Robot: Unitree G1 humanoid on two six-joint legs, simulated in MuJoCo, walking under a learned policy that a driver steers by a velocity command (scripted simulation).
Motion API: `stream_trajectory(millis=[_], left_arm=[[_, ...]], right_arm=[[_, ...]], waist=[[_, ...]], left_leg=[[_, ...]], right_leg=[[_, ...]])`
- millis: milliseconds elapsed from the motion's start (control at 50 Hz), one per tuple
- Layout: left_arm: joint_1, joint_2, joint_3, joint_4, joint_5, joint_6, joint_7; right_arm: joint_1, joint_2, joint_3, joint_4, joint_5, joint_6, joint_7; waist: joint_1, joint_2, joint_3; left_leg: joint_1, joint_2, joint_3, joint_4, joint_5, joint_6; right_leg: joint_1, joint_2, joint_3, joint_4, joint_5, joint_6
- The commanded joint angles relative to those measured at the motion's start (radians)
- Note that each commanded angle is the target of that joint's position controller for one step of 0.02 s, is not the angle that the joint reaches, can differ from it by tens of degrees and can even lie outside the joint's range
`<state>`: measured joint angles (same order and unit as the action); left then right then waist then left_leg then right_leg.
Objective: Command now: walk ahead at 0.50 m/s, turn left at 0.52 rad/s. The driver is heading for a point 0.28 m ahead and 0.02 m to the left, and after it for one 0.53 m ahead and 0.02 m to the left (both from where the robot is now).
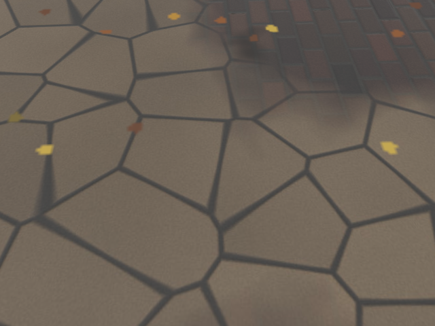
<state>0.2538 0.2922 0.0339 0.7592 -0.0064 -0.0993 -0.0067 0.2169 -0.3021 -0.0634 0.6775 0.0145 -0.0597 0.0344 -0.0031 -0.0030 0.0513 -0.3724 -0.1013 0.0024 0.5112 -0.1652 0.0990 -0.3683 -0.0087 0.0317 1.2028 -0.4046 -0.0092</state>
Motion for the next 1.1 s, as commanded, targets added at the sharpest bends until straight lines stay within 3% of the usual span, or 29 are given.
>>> stream_trajectory(millis=[20,80,160,200,260,300,320,340,360,380,400,420,440,500,560,620,680,720,760,780,800,820,840,860,900,960,1040,1080,1100], left_arm=[[-0.041,0.136,0.037,-0.111,0.018,-0.026,0.000],[-0.051,0.093,0.024,-0.115,0.025,0.001,0.007],[-0.207,0.055,0.006,-0.146,0.019,-0.003,0.002],[-0.256,0.069,0.011,-0.160,0.006,-0.009,-0.004],[-0.259,0.111,0.030,-0.164,-0.001,-0.021,-0.012],[-0.188,0.132,0.046,-0.147,-0.004,-0.030,-0.011],[-0.104,0.154,0.061,-0.128,0.003,-0.034,-0.006],[0.032,0.200,0.074,-0.115,0.021,-0.037,0.002],[0.129,0.284,0.097,-0.073,0.033,-0.023,-0.003],[0.134,0.203,0.083,-0.070,0.007,-0.020,-0.013],[0.095,0.143,0.066,-0.076,0.002,-0.017,-0.011],[0.049,0.123,0.057,-0.080,0.011,-0.011,-0.011],[0.022,0.104,0.050,-0.072,0.015,-0.007,-0.011],[0.011,0.078,0.039,-0.051,0.014,-0.011,-0.008],[0.007,0.122,0.049,-0.025,0.005,-0.011,-0.006],[0.010,0.153,0.054,0.001,0.002,0.007,0.001],[0.054,0.155,0.050,0.037,-0.009,0.023,0.005],[0.046,0.162,0.051,0.049,-0.016,0.031,0.008],[0.032,0.148,0.045,0.055,-0.018,0.033,0.010],[0.057,0.116,0.033,0.054,0.000,0.026,0.010],[0.158,0.045,0.005,0.052,0.029,0.017,0.005],[0.212,0.038,-0.006,0.077,0.019,0.030,0.002],[0.169,0.106,0.013,0.079,0.000,0.049,0.002],[0.109,0.116,0.019,0.069,-0.007,0.069,0.009],[0.068,0.106,0.025,0.068,0.006,0.107,0.031],[0.098,0.060,0.016,0.094,0.014,0.123,0.044],[0.065,0.042,0.011,0.106,0.026,0.117,0.037],[0.020,0.087,0.014,0.079,0.042,0.114,0.038],[-0.015,0.158,0.033,0.088,0.024,0.115,0.042]], right_arm=[[0.031,-0.111,-0.029,-0.074,-0.012,-0.008,-0.014],[0.031,-0.143,-0.038,-0.064,-0.004,-0.009,-0.030],[0.081,-0.167,-0.047,-0.040,0.006,0.007,-0.048],[0.120,-0.171,-0.048,-0.023,0.009,0.014,-0.050],[0.135,-0.157,-0.047,-0.014,0.014,0.021,-0.053],[0.111,-0.147,-0.046,-0.020,0.010,0.025,-0.053],[0.108,-0.116,-0.036,-0.026,0.006,0.025,-0.051],[0.118,-0.052,-0.011,-0.038,-0.008,0.021,-0.047],[0.256,0.008,0.009,-0.063,0.017,0.011,-0.046],[0.265,-0.078,-0.003,-0.033,0.026,0.008,-0.049],[0.168,-0.133,-0.018,-0.035,0.021,0.011,-0.049],[0.099,-0.133,-0.018,-0.049,0.008,0.012,-0.051],[0.047,-0.121,-0.018,-0.065,-0.004,0.007,-0.049],[0.054,-0.069,-0.010,-0.066,0.003,0.005,-0.035],[-0.008,-0.029,0.008,-0.084,-0.015,0.005,-0.033],[-0.055,-0.008,0.020,-0.081,-0.016,-0.004,-0.025],[-0.117,-0.024,0.013,-0.090,-0.010,-0.003,-0.017],[-0.122,-0.044,0.004,-0.095,-0.015,-0.004,-0.012],[-0.035,-0.076,-0.014,-0.060,-0.029,-0.005,-0.018],[0.018,-0.133,-0.029,-0.053,-0.037,-0.005,-0.029],[0.059,-0.177,-0.030,-0.064,-0.065,0.007,-0.040],[0.077,-0.101,-0.008,-0.051,-0.053,0.020,-0.036],[0.055,-0.063,0.003,-0.041,-0.030,0.029,-0.026],[-0.005,-0.054,0.007,-0.038,-0.021,0.030,-0.021],[-0.113,-0.066,0.006,-0.039,-0.029,0.031,-0.017],[-0.172,-0.062,0.002,-0.023,-0.046,0.035,-0.024],[-0.166,-0.037,0.012,0.019,-0.030,0.042,-0.035],[-0.106,-0.010,0.023,0.060,-0.036,0.041,-0.034],[-0.069,-0.019,0.016,0.062,-0.035,0.042,-0.034]], waist=[[0.007,0.020,-0.099],[0.019,0.034,-0.063],[-0.048,0.073,-0.052],[-0.069,0.084,-0.058],[-0.054,0.107,-0.065],[-0.005,0.131,-0.074],[0.038,0.124,-0.119],[0.094,0.033,-0.246],[0.042,-0.293,-0.364],[0.062,-0.249,-0.314],[0.087,-0.151,-0.188],[0.078,-0.082,-0.122],[0.069,-0.065,-0.065],[0.025,-0.112,-0.055],[0.021,-0.087,-0.027],[0.035,-0.090,-0.067],[0.055,-0.100,-0.088],[0.035,-0.104,-0.095],[-0.018,-0.075,-0.133],[-0.032,-0.010,-0.184],[-0.002,0.169,-0.310],[-0.013,0.244,-0.416],[-0.020,0.174,-0.357],[-0.009,0.129,-0.256],[0.029,0.111,-0.159],[0.058,0.155,-0.148],[0.059,0.122,-0.145],[0.034,0.056,-0.076],[-0.019,-0.072,-0.025]], left_leg=[[0.279,0.279,-0.406,-0.264,0.229,0.220],[0.137,0.239,-0.305,-0.290,0.310,0.212],[0.062,0.162,-0.237,-0.265,0.184,0.134],[0.090,0.177,-0.282,-0.242,0.120,0.117],[0.186,0.217,-0.383,-0.159,0.049,0.094],[0.201,0.221,-0.422,-0.087,0.058,0.071],[0.177,0.180,-0.398,0.006,0.084,0.042],[0.098,0.124,-0.316,0.255,-0.005,0.006],[-0.236,-0.015,-0.175,0.579,-0.373,-0.063],[-0.373,0.047,-0.199,0.726,-0.410,-0.077],[-0.408,0.078,-0.195,0.770,-0.319,-0.081],[-0.389,0.107,-0.158,0.760,-0.254,-0.084],[-0.381,0.130,-0.151,0.711,-0.209,-0.085],[-0.293,0.170,-0.114,0.588,-0.166,-0.086],[-0.272,0.180,-0.066,0.411,-0.122,-0.111],[-0.139,0.151,-0.019,0.216,0.055,-0.122],[-0.071,0.120,-0.020,0.096,0.166,-0.111],[-0.019,0.111,-0.032,0.027,0.169,-0.083],[0.152,0.089,-0.015,-0.079,0.268,-0.044],[0.294,0.176,-0.082,-0.078,0.570,-0.007],[0.571,0.403,-0.310,0.010,0.937,0.131],[0.588,0.500,-0.442,-0.024,0.901,0.233],[0.497,0.448,-0.424,-0.071,0.654,0.208],[0.403,0.406,-0.377,-0.111,0.483,0.168],[0.197,0.353,-0.303,-0.190,0.281,0.124],[0.041,0.284,-0.196,-0.227,0.181,0.107],[-0.005,0.248,-0.168,-0.215,-0.115,0.064],[-0.048,0.189,-0.148,-0.191,-0.317,-0.030],[-0.010,0.131,-0.090,-0.179,-0.281,-0.065]], right_leg=[[-0.269,-0.082,0.067,-0.070,0.068,0.025],[-0.229,-0.077,0.023,-0.236,0.133,0.080],[-0.119,-0.014,0.004,-0.552,0.439,0.099],[-0.087,0.009,0.017,-0.626,0.487,0.095],[-0.067,0.009,0.061,-0.700,0.420,0.063],[0.023,0.007,0.050,-0.734,0.354,0.023],[0.156,-0.012,0.049,-0.761,0.346,-0.008],[0.376,-0.160,0.182,-0.752,0.283,-0.071],[0.681,-0.369,0.638,-0.845,0.037,-0.239],[0.670,-0.395,0.789,-0.911,-0.200,-0.249],[0.564,-0.351,0.653,-0.925,-0.183,-0.210],[0.462,-0.307,0.523,-0.926,-0.055,-0.187],[0.375,-0.271,0.433,-0.942,0.071,-0.188],[0.279,-0.213,0.289,-0.993,0.251,-0.193],[0.238,-0.218,0.190,-1.012,0.554,-0.221],[0.210,-0.176,0.058,-0.980,0.799,-0.187],[0.252,-0.175,0.037,-0.936,0.789,-0.159],[0.271,-0.188,0.052,-0.882,0.752,-0.136],[0.248,-0.145,0.038,-0.762,0.732,-0.094],[0.185,-0.090,0.002,-0.637,0.608,-0.047],[-0.031,-0.012,-0.034,-0.396,0.165,0.019],[-0.077,0.003,0.026,-0.231,-0.276,0.055],[-0.109,-0.026,0.055,-0.174,-0.296,0.067],[-0.148,-0.045,0.040,-0.163,-0.262,0.075],[-0.084,-0.074,0.040,-0.242,-0.160,0.094],[0.093,-0.053,-0.001,-0.402,-0.030,0.101],[0.247,-0.033,-0.027,-0.664,0.231,0.061],[0.257,-0.104,0.055,-0.781,0.275,0.016],[0.138,-0.103,0.048,-0.774,0.104,-0.018]])
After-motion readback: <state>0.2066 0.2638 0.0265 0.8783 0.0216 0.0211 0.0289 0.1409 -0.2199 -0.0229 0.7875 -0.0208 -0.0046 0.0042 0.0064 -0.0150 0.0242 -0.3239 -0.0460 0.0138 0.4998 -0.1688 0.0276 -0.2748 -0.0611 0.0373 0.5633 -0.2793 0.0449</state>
